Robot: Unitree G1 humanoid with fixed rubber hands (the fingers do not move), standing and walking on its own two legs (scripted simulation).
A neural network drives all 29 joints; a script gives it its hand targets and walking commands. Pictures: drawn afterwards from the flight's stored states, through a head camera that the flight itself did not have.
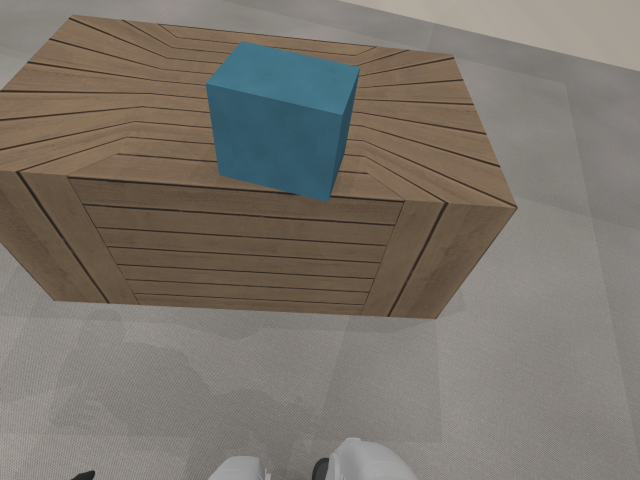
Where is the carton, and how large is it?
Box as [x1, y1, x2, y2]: [206, 41, 359, 201]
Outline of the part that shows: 241,41 206,82 219,174 328,201 344,152 359,67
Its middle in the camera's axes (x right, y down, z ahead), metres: -0.08 -0.26 +0.84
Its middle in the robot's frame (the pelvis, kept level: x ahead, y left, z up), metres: +0.79 +0.07 -0.04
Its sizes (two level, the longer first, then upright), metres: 0.259 0.181 0.225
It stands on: a pedestal, 0.58 m high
